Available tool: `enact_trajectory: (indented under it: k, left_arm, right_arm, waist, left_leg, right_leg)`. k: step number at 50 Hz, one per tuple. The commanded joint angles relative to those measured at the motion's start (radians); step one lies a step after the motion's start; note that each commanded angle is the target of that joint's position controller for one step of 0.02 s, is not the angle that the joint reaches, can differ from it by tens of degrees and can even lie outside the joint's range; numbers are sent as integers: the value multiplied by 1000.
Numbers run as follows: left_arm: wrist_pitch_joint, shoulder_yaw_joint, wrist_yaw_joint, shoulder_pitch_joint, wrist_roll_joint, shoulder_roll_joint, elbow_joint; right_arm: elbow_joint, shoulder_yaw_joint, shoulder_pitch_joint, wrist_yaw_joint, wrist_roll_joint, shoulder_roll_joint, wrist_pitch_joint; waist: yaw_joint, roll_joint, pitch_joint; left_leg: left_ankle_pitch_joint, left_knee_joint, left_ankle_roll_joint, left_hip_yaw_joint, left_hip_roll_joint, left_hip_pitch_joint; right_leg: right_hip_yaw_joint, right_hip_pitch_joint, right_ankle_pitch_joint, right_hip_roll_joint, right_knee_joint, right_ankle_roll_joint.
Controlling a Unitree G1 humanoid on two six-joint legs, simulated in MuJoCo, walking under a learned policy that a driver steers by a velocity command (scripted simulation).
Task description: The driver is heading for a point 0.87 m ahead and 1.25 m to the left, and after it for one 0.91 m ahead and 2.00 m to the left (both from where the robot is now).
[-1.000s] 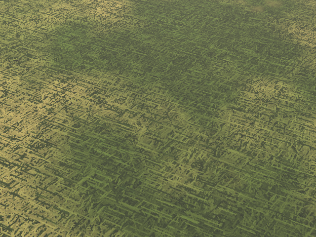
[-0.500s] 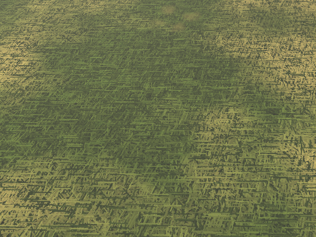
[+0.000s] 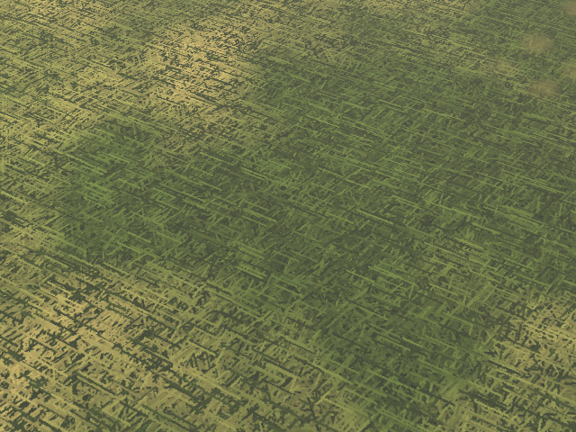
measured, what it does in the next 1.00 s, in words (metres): steps on the spot, turning left: left foot, then right foot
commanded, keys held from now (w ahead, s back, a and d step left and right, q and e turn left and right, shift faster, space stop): q+shift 1.00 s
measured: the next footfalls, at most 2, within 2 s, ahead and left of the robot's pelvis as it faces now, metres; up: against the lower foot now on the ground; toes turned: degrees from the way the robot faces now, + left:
left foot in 0.14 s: +0.10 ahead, +0.14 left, +0.00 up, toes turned +13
right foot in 0.58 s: +0.19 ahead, -0.06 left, +0.00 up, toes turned +41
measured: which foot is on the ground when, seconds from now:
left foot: up 0.00-0.12, down 0.14-0.58, up 0.60-1.00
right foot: down 0.00-0.14, up 0.16-0.56, down 0.58-1.00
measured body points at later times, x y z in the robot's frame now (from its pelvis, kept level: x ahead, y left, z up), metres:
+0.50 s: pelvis +0.05 +0.02 +0.00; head +0.08 +0.06 +0.45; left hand +0.08 +0.36 -0.10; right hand +0.34 -0.16 -0.06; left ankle +0.06 +0.13 -0.74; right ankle +0.16 -0.10 -0.71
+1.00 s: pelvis +0.05 +0.03 +0.00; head +0.06 +0.08 +0.44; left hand -0.11 +0.31 -0.11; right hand +0.38 +0.01 -0.07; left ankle -0.04 +0.11 -0.73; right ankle +0.16 -0.08 -0.74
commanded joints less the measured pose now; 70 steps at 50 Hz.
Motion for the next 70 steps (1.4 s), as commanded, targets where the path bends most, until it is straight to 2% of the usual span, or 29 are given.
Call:
enact_trajectory:
  k: [1,5,7,8,9,10,12,14,19,27,28,29,30,31,33,37,40,44,49,50,51,52,53,55,56,60,65,67,70]
  left_arm:
    - [-10,46,7,-113,-13,160,-73]
    - [-1,64,-15,-88,-43,196,-46]
    - [12,60,-22,-40,-55,161,-17]
    - [26,52,-26,12,-37,121,-2]
    - [30,44,-15,-44,0,110,-76]
    - [27,54,-5,-115,4,149,-86]
    - [23,62,5,-71,-21,157,-63]
    - [17,66,7,-52,-6,164,-45]
    - [9,43,-10,-66,-27,108,-33]
    - [-7,60,-33,8,-39,150,-15]
    - [-8,68,-32,47,-37,160,-2]
    - [-2,82,-26,68,-26,211,-1]
    - [13,88,-17,31,-5,275,-11]
    - [7,80,-14,4,20,232,-30]
    - [12,55,10,-98,-1,142,-68]
    - [30,46,38,-36,-8,148,-63]
    - [40,57,30,35,-1,181,-51]
    - [45,74,5,9,-9,225,-57]
    - [29,85,-28,-7,-57,222,-44]
    - [27,77,-33,27,-63,183,-26]
    - [25,65,-38,48,-37,139,-34]
    - [20,41,-31,-7,9,84,-121]
    - [18,55,-18,-85,5,144,-128]
    - [12,61,-1,-83,-19,155,-118]
    - [14,65,7,-62,-10,170,-107]
    - [24,54,-3,33,-18,144,-46]
    - [37,16,-22,37,-28,85,-31]
    - [39,18,-27,29,-35,110,-39]
    - [38,33,-28,26,-47,169,-72]
  right_arm:
    - [-45,-3,102,25,0,-28,5]
    - [-74,-19,48,53,0,-70,28]
    - [-62,-41,81,44,-12,-99,28]
    - [-64,-71,120,26,-17,-200,22]
    - [-107,-83,85,19,-37,-312,1]
    - [-117,-73,82,30,-52,-260,-29]
    - [-120,-57,7,27,-26,-204,-53]
    - [-147,-37,-60,7,-14,-160,-40]
    - [-164,-42,-43,-11,-11,-163,-21]
    - [-184,-49,-85,5,0,-163,-2]
    - [-186,-45,-100,6,7,-151,0]
    - [-180,-31,-47,9,6,-98,2]
    - [-191,-22,6,12,11,-63,0]
    - [-188,-49,2,17,-4,-161,-15]
    - [-141,-65,11,21,-2,-193,-7]
    - [-157,-32,-23,27,11,-102,2]
    - [-184,-18,-80,31,8,-77,0]
    - [-181,-8,-70,44,2,-58,2]
    - [-154,-35,1,54,6,-79,31]
    - [-127,-54,69,43,1,-107,32]
    - [-116,-94,152,26,3,-225,26]
    - [-153,-99,110,24,-17,-334,4]
    - [-160,-87,108,43,-42,-264,-31]
    - [-132,-66,38,35,-15,-205,-55]
    - [-140,-53,-17,25,2,-175,-48]
    - [-153,-19,-80,0,-24,-124,-40]
    - [-92,32,-87,12,-53,-25,-50]
    - [-62,32,-87,27,-64,-42,-56]
    - [-37,9,-102,25,-45,-113,-49]
  waist:
    - [-46,-133,-210]
    - [-39,-121,-179]
    - [-53,-43,-168]
    - [-44,191,-117]
    - [-15,392,-98]
    - [-69,238,-154]
    - [-3,118,-156]
    - [21,116,-184]
    - [4,105,-218]
    - [16,177,-195]
    - [38,159,-194]
    - [14,32,-232]
    - [-47,-256,-194]
    - [-34,-267,-154]
    - [-46,-158,-104]
    - [11,-141,-86]
    - [62,-160,-119]
    - [52,-174,-142]
    - [-16,-167,-164]
    - [-46,-101,-184]
    - [-69,136,-173]
    - [-12,368,-208]
    - [-88,211,-287]
    - [-27,114,-198]
    - [0,101,-177]
    - [26,104,-235]
    - [-7,131,-207]
    - [-24,142,-152]
    - [-23,134,-78]
  left_leg:
    - [125,-146,35,-15,37,197]
    - [121,-341,92,42,8,276]
    - [197,-487,149,37,-40,391]
    - [483,-648,225,-200,89,467]
    - [487,-730,410,-605,266,520]
    - [408,-754,432,-586,258,502]
    - [296,-738,328,-462,171,480]
    - [373,-702,290,-399,124,424]
    - [361,-664,286,-436,63,434]
    - [254,-632,250,-612,0,356]
    - [203,-597,219,-593,-37,309]
    - [-52,-461,170,-506,-110,212]
    - [-261,-241,111,-258,-269,9]
    - [-224,-23,68,-226,-182,-51]
    - [-72,110,40,-181,-121,-37]
    - [31,153,-3,-69,-56,-114]
    - [19,31,-28,-39,-3,-126]
    - [29,-168,-6,23,12,44]
    - [110,-477,85,86,-38,275]
    - [203,-576,127,61,-66,413]
    - [564,-663,211,-190,66,622]
    - [769,-645,408,-595,273,705]
    - [677,-683,457,-581,290,665]
    - [467,-700,346,-437,175,578]
    - [452,-693,311,-400,147,529]
    - [593,-664,295,-286,99,459]
    - [463,-679,283,-215,92,394]
    - [356,-698,293,-220,107,342]
    - [363,-654,302,-246,140,369]
  right_leg:
    - [113,72,195,-285,-152,-202]
    - [51,122,77,-307,-85,-140]
    - [-8,77,-92,-251,74,-53]
    - [-98,-76,-303,-138,337,38]
    - [-9,-383,-564,31,597,110]
    - [171,-414,-540,37,741,88]
    - [230,-409,-359,12,730,48]
    - [233,-333,-269,25,695,59]
    - [253,-249,-207,97,447,96]
    - [276,1,-181,112,91,60]
    - [265,96,-85,84,-24,45]
    - [384,234,-74,-80,-83,-14]
    - [622,280,16,-279,-135,-152]
    - [701,191,0,-365,-162,-233]
    - [472,133,-81,-238,-139,-169]
    - [273,212,48,-195,-141,-174]
    - [227,322,113,-243,-139,-202]
    - [101,275,165,-264,-125,-178]
    - [0,250,181,-293,28,-85]
    - [-48,179,114,-249,161,-27]
    - [-110,-87,-181,-146,447,61]
    - [-4,-411,-592,0,690,125]
    - [173,-434,-572,5,828,114]
    - [224,-435,-383,-23,789,70]
    - [231,-411,-318,-27,744,70]
    - [184,-263,-187,11,679,110]
    - [165,-73,-156,-46,413,111]
    - [144,-11,-181,-36,358,94]
    - [109,-60,-253,-3,297,59]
